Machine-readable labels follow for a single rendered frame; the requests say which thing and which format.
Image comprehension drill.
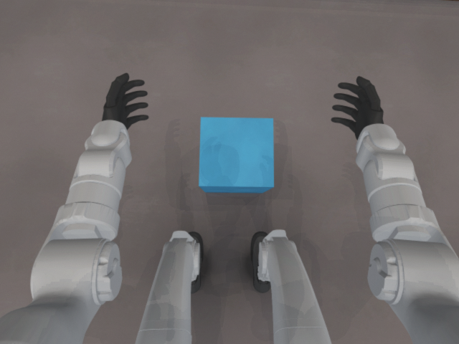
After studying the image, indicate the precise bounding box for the left robot forearm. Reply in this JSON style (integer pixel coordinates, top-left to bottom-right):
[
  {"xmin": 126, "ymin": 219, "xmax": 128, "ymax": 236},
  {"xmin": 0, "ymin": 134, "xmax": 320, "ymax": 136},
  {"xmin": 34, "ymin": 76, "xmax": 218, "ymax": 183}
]
[{"xmin": 30, "ymin": 120, "xmax": 132, "ymax": 298}]

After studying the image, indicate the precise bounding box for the carton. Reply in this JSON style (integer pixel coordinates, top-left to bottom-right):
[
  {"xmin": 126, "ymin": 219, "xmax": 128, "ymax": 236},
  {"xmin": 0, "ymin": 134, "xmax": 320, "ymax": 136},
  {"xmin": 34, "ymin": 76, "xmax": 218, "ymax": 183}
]
[{"xmin": 199, "ymin": 117, "xmax": 274, "ymax": 194}]

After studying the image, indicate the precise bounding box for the right robot forearm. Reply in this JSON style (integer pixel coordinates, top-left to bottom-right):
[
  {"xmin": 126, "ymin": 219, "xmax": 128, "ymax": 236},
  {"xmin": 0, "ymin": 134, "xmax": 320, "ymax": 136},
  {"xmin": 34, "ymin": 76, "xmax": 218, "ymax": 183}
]
[{"xmin": 356, "ymin": 123, "xmax": 459, "ymax": 261}]

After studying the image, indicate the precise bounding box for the robot right hand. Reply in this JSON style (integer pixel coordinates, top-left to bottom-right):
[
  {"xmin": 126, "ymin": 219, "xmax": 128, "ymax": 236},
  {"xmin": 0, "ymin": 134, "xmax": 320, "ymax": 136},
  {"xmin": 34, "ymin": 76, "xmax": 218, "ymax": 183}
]
[{"xmin": 331, "ymin": 76, "xmax": 384, "ymax": 140}]

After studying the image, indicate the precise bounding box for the robot right upper arm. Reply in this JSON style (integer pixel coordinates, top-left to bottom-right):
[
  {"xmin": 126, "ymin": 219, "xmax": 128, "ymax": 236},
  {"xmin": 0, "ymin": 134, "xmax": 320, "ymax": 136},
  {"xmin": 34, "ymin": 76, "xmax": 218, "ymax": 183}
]
[{"xmin": 367, "ymin": 239, "xmax": 459, "ymax": 344}]

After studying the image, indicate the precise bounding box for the robot left upper arm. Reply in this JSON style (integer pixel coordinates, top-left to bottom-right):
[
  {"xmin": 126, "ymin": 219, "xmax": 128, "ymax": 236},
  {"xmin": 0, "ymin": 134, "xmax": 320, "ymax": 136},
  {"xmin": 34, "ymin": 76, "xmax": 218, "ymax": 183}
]
[{"xmin": 0, "ymin": 238, "xmax": 122, "ymax": 344}]

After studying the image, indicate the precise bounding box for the robot left hand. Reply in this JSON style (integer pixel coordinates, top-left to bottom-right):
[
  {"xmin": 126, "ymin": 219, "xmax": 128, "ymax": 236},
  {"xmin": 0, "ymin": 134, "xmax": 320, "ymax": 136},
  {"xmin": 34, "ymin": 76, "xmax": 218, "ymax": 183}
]
[{"xmin": 102, "ymin": 73, "xmax": 148, "ymax": 129}]

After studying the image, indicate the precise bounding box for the robot right thigh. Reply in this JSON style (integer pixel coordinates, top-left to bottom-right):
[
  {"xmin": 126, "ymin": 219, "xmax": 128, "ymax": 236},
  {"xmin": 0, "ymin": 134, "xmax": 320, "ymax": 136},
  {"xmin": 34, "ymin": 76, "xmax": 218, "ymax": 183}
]
[{"xmin": 259, "ymin": 237, "xmax": 331, "ymax": 344}]

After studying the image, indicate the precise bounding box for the right robot shin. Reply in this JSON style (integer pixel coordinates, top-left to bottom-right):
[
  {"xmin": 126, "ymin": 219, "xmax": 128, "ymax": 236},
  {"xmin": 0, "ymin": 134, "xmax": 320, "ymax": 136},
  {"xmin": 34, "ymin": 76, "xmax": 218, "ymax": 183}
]
[{"xmin": 257, "ymin": 229, "xmax": 297, "ymax": 282}]

